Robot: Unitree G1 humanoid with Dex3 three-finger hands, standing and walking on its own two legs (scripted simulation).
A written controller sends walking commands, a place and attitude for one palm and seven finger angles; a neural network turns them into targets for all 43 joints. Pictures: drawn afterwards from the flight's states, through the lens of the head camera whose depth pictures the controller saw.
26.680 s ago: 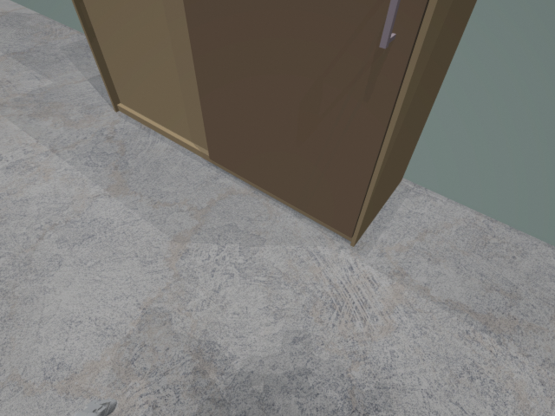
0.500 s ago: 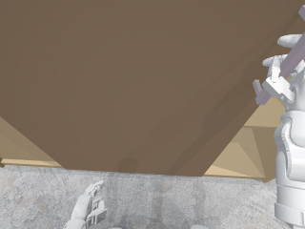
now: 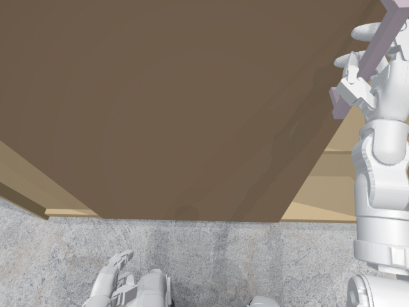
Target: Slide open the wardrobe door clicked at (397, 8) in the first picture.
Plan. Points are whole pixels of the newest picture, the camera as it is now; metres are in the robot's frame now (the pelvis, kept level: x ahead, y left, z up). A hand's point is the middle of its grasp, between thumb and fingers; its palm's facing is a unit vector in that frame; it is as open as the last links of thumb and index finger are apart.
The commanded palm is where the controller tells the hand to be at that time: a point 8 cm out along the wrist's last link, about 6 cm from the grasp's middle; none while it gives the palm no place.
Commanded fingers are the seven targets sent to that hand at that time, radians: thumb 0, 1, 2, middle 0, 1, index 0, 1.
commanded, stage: step sideways, sliding the door along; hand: right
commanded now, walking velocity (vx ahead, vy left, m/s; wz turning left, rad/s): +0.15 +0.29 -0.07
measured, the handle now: (359, 62) +0.44 -0.26 +0.20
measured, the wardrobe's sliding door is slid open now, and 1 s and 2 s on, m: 0.52 0.70 0.70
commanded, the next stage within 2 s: stop walking and hold the door there in 0.98 s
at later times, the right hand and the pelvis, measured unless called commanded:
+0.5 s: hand (260, 84) +0.40 -0.10 +0.20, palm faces +0.36 +0.93 -0.01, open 6.5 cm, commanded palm +0.37 -0.09 +0.19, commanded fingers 0.00 -0.90 -0.90 0.45 1.40 0.45 1.40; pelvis +0.03 +0.13 -0.01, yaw -5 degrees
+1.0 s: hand (214, 82) +0.42 -0.03 +0.20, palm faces +0.57 +0.82 -0.01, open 6.8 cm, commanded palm +0.37 +0.00 +0.19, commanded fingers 0.00 -0.90 -0.90 0.45 1.40 0.45 1.40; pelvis +0.07 +0.26 -0.01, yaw -7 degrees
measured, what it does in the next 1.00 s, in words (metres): steps to the left: left foot, then right foot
